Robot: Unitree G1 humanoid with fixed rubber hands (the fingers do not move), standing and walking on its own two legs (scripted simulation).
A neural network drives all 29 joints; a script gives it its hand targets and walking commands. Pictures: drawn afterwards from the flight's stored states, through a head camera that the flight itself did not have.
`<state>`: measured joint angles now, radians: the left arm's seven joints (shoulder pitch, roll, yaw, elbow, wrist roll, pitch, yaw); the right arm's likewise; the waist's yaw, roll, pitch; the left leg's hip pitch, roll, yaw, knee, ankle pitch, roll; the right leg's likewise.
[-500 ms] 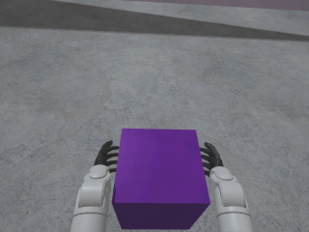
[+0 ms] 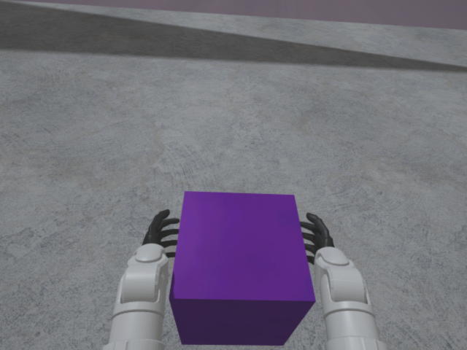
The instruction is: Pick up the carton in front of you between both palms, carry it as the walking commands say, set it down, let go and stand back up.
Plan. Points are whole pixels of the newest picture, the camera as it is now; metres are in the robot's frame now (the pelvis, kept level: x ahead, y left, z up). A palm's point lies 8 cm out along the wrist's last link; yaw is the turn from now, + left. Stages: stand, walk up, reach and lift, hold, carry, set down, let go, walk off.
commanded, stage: set down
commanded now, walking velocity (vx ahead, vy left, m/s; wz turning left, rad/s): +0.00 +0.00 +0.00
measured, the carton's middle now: (236, 271) +0.29 +0.00 -0.05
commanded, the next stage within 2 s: none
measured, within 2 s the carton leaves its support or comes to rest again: neither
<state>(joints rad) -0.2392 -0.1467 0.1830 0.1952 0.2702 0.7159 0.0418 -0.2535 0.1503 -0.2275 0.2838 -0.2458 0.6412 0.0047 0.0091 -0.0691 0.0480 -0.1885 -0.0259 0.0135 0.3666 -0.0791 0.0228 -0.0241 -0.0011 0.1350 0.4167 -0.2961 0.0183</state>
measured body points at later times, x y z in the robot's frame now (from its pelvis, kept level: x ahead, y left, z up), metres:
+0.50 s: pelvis -0.02 -0.02 -0.04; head +0.13 +0.01 +0.39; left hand +0.35 +0.15 -0.10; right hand +0.36 -0.15 -0.09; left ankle +0.08 +0.10 -0.74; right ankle -0.03 -0.15 -0.74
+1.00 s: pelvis -0.05 -0.02 -0.17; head +0.19 +0.01 +0.21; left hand +0.40 +0.15 -0.26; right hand +0.41 -0.16 -0.25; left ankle +0.08 +0.11 -0.74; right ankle -0.03 -0.15 -0.74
